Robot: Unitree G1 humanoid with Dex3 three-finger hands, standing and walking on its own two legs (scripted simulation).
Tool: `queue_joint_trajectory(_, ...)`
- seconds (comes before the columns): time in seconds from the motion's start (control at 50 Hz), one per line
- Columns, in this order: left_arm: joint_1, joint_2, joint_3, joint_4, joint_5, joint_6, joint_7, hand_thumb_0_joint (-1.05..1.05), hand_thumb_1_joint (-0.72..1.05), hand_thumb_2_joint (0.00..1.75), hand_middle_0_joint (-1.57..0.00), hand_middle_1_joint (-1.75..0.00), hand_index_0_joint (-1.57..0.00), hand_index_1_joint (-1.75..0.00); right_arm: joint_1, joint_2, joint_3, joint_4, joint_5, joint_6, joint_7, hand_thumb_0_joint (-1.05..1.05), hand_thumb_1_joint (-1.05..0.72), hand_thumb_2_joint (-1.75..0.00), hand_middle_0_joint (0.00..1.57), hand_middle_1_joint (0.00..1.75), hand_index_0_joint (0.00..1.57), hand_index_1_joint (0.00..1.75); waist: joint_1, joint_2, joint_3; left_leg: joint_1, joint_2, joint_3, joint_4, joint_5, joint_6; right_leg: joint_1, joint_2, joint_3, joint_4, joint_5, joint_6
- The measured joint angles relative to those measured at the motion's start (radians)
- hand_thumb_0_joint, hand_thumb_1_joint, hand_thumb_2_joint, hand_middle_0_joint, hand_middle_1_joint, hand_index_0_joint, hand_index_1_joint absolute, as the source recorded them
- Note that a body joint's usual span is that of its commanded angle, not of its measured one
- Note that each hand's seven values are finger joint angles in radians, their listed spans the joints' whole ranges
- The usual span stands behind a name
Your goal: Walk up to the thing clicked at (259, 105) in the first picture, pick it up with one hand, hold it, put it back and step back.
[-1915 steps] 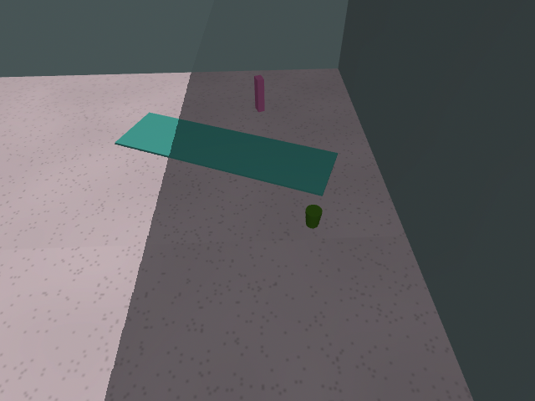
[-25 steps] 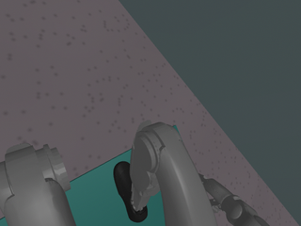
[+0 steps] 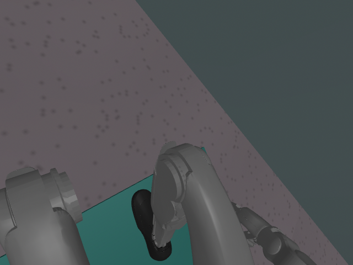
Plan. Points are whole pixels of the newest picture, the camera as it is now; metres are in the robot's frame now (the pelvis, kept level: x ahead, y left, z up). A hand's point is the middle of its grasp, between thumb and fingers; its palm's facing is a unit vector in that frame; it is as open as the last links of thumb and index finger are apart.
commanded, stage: withdraw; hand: left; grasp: from the side
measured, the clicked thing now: out of the picture +0.45 +0.37 -0.19
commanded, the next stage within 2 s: rise in 0.36 s
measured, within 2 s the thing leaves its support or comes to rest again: rests again in 0.72 s
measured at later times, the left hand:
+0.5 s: hand out of the picture +0.37 +0.47 -0.06, palm faces +0.56 -0.83 -0.07, open 15.4 cm
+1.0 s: hand out of the picture +0.26 +0.46 +0.07, palm faces +0.48 -0.68 -0.55, open 17.0 cm
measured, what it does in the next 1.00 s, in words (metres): rises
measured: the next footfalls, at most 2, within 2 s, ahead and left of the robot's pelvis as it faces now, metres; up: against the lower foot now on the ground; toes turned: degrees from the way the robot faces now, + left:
none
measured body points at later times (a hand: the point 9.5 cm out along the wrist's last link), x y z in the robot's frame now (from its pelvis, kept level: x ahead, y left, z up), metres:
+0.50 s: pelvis +0.00 +0.00 +0.01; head +0.21 +0.16 +0.38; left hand +0.34 +0.51 -0.05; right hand +0.18 -0.25 -0.05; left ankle +0.08 +0.12 -0.26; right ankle +0.12 -0.11 -0.26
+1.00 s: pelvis +0.01 -0.01 +0.13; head +0.20 +0.08 +0.53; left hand +0.23 +0.49 +0.10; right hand +0.21 -0.23 +0.00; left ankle +0.08 +0.12 -0.26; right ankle +0.12 -0.11 -0.26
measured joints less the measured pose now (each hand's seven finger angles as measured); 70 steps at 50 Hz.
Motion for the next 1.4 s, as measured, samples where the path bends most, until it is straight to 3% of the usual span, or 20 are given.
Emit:
queue_joint_trajectory(0.06, 0.0, 0.003, 0.012, 0.005, 0.001, -0.004, 0.001, -0.01, -0.31, 0.33, -0.44, -0.45, -0.48, -0.42, -0.005, 0.0, 0.002, -0.002, 0.0, 0.0, -0.001, 0.0, -0.89, -0.88, 0.21, 0.3, 0.21, 0.31, -0.003, -0.001, 0.003, 0.0, 0.001, -0.001, 0.001, 0.0, 0.001, 0.0, 0.001, -0.001, 0.0, 0.002, 0.001)
queue_joint_trajectory(0.18, 0.01, 0.021, 0.081, -0.049, 0.015, 0.013, 0.002, -0.01, -0.3, 0.28, -0.32, -0.36, -0.36, -0.33, 0.001, 0.003, -0.001, -0.008, 0.003, 0.006, -0.005, 0.0, -0.88, -0.88, 0.21, 0.3, 0.21, 0.31, 0.002, -0.01, 0.007, 0.004, 0.003, -0.004, 0.001, -0.003, -0.002, 0.0, 0.003, -0.002, -0.001, 0.002, -0.001)
queue_joint_trajectory(0.28, 0.039, 0.057, 0.129, -0.149, 0.025, 0.064, -0.037, -0.01, -0.29, 0.26, -0.26, -0.32, -0.3, -0.28, 0.032, 0.004, -0.029, -0.006, 0.018, 0.018, -0.014, 0.0, -0.88, -0.88, 0.21, 0.3, 0.21, 0.31, 0.021, 0.004, -0.014, 0.004, 0.001, 0.002, -0.011, -0.004, -0.007, -0.001, -0.002, 0.001, -0.006, -0.004, -0.007)
queue_joint_trajectory(0.4, 0.085, 0.046, 0.071, -0.217, -0.047, 0.176, -0.13, -0.01, -0.3, 0.24, -0.22, -0.29, -0.27, -0.25, 0.086, -0.007, -0.096, 0.014, 0.074, 0.015, -0.025, 0.0, -0.88, -0.88, 0.21, 0.3, 0.21, 0.31, 0.067, 0.067, -0.09, -0.015, -0.003, 0.039, -0.042, 0.007, 0.002, -0.018, -0.016, 0.025, -0.017, -0.013, -0.01)
queue_joint_trajectory(0.5, 0.127, -0.021, 0.021, -0.249, -0.09, 0.261, -0.206, -0.01, -0.34, 0.21, -0.2, -0.28, -0.25, -0.24, 0.104, -0.005, -0.146, 0.027, 0.124, 0.001, -0.032, 0.0, -0.87, -0.88, 0.21, 0.3, 0.21, 0.31, 0.107, 0.102, -0.14, -0.019, 0.002, 0.071, -0.071, 0.018, 0.013, -0.027, -0.021, 0.049, -0.029, -0.011, -0.009)
queue_joint_trajectory(0.54, 0.146, -0.043, 0.017, -0.275, -0.014, 0.313, -0.191, -0.01, -0.35, 0.18, -0.17, -0.25, -0.23, -0.21, 0.105, 0.016, -0.179, 0.034, 0.153, 0.0, -0.033, 0.0, -0.86, -0.88, 0.21, 0.3, 0.21, 0.31, 0.114, 0.103, -0.155, -0.013, 0.003, 0.084, -0.086, 0.023, 0.011, -0.026, -0.024, 0.059, -0.035, -0.009, -0.013)
queue_joint_trajectory(0.58, 0.158, -0.068, -0.003, -0.313, 0.038, 0.384, -0.164, -0.01, -0.36, 0.15, -0.15, -0.22, -0.19, -0.18, 0.113, 0.037, -0.216, 0.033, 0.182, 0.01, -0.036, 0.0, -0.85, -0.88, 0.21, 0.3, 0.21, 0.31, 0.123, 0.105, -0.179, -0.006, 0.003, 0.1, -0.111, 0.027, 0.008, -0.026, -0.029, 0.07, -0.048, -0.009, -0.019)
queue_joint_trajectory(0.66, 0.213, -0.126, -0.026, -0.425, 0.109, 0.502, -0.108, -0.01, -0.37, 0.1, -0.1, -0.16, -0.14, -0.12, 0.127, 0.066, -0.268, 0.031, 0.229, 0.027, -0.04, 0.0, -0.84, -0.88, 0.21, 0.3, 0.21, 0.31, 0.134, 0.13, -0.233, 0.013, -0.003, 0.128, -0.175, 0.037, 0.002, -0.014, -0.042, 0.09, -0.09, -0.014, -0.03)
queue_joint_trajectory(0.72, 0.242, -0.132, -0.025, -0.501, 0.144, 0.572, -0.067, -0.01, -0.38, 0.09, -0.09, -0.13, -0.12, -0.11, 0.141, 0.077, -0.299, 0.034, 0.253, 0.039, -0.048, 0.0, -0.85, -0.88, 0.21, 0.3, 0.21, 0.31, 0.144, 0.155, -0.274, 0.03, -0.007, 0.15, -0.227, 0.043, 0.0, -0.004, -0.051, 0.106, -0.126, -0.018, -0.036)
queue_joint_trajectory(0.8, 0.262, -0.095, -0.037, -0.519, 0.152, 0.632, -0.008, -0.01, -0.4, 0.1, -0.09, -0.11, -0.1, -0.1, 0.154, 0.084, -0.343, 0.046, 0.276, 0.046, -0.059, 0.0, -0.87, -0.89, 0.21, 0.3, 0.21, 0.31, 0.161, 0.191, -0.315, 0.056, -0.007, 0.178, -0.295, 0.051, 0.002, 0.011, -0.057, 0.129, -0.176, -0.017, -0.038)
queue_joint_trajectory(0.86, 0.294, -0.106, -0.056, -0.533, 0.153, 0.689, 0.029, -0.01, -0.42, 0.11, -0.08, -0.1, -0.09, -0.09, 0.172, 0.084, -0.383, 0.056, 0.29, 0.051, -0.059, 0.0, -0.88, -0.89, 0.21, 0.3, 0.2, 0.31, 0.185, 0.219, -0.345, 0.078, -0.005, 0.203, -0.349, 0.054, 0.006, 0.024, -0.059, 0.15, -0.219, -0.016, -0.035)
queue_joint_trajectory(0.92, 0.357, -0.171, -0.098, -0.595, 0.149, 0.748, 0.062, -0.01, -0.44, 0.1, -0.07, -0.09, -0.08, -0.08, 0.193, 0.08, -0.418, 0.062, 0.308, 0.056, -0.057, 0.0, -0.89, -0.89, 0.21, 0.3, 0.2, 0.31, 0.213, 0.244, -0.372, 0.113, -0.004, 0.229, -0.409, 0.056, 0.01, 0.05, -0.062, 0.172, -0.268, -0.017, -0.033)
queue_joint_trajectory(1.0, 0.481, -0.311, -0.177, -0.777, 0.143, 0.826, 0.101, -0.01, -0.46, 0.1, -0.07, -0.08, -0.07, -0.08, 0.207, 0.089, -0.451, 0.055, 0.339, 0.057, -0.065, 0.01, -0.89, -0.89, 0.21, 0.3, 0.2, 0.31, 0.236, 0.26, -0.386, 0.205, -0.005, 0.251, -0.51, 0.057, 0.008, 0.131, -0.065, 0.191, -0.357, -0.017, -0.033)
queue_joint_trajectory(1.06, 0.587, -0.405, -0.24, -0.93, 0.138, 0.871, 0.133, -0.01, -0.45, 0.1, -0.07, -0.08, -0.07, -0.07, 0.206, 0.11, -0.459, 0.035, 0.358, 0.048, -0.086, 0.01, -0.89, -0.9, 0.21, 0.3, 0.2, 0.31, 0.236, 0.255, -0.384, 0.311, -0.005, 0.261, -0.608, 0.06, 0.0, 0.228, -0.065, 0.2, -0.449, -0.012, -0.039)
queue_joint_trajectory(1.14, 0.674, -0.48, -0.306, -1.029, 0.134, 0.922, 0.178, -0.01, -0.43, 0.12, -0.07, -0.08, -0.08, -0.08, 0.204, 0.137, -0.455, 0.016, 0.367, 0.024, -0.125, 0.01, -0.89, -0.9, 0.21, 0.3, 0.2, 0.31, 0.226, 0.238, -0.389, 0.473, -0.009, 0.268, -0.761, 0.077, -0.013, 0.383, -0.069, 0.203, -0.592, 0.001, -0.051)
queue_joint_trajectory(1.24, 0.752, -0.519, -0.361, -1.038, 0.126, 0.969, 0.231, -0.01, -0.42, 0.12, -0.07, -0.08, -0.08, -0.08, 0.211, 0.149, -0.452, 0.004, 0.36, -0.021, -0.168, 0.01, -0.89, -0.9, 0.21, 0.3, 0.2, 0.31, 0.215, 0.236, -0.424, 0.676, -0.015, 0.266, -0.94, 0.101, -0.025, 0.588, -0.073, 0.199, -0.77, 0.022, -0.062)
queue_joint_trajectory(1.4, 0.842, -0.606, -0.465, -1.007, 0.119, 1.036, 0.273, -0.01, -0.47, 0.09, -0.06, -0.07, -0.07, -0.06, 0.258, 0.132, -0.463, -0.007, 0.354, -0.094, -0.206, 0.01, -0.89, -0.9, 0.21, 0.3, 0.2, 0.31, 0.209, 0.258, -0.447, 0.99, -0.026, 0.272, -1.191, 0.146, -0.027, 0.906, -0.081, 0.202, -1.026, 0.068, -0.06)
